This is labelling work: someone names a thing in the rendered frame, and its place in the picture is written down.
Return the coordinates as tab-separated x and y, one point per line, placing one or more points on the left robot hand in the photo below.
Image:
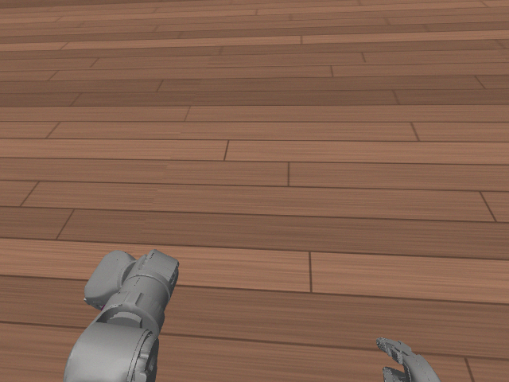
103	283

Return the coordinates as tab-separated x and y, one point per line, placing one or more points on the right robot hand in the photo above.
416	368

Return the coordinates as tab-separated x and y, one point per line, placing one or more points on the left robot arm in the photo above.
121	344

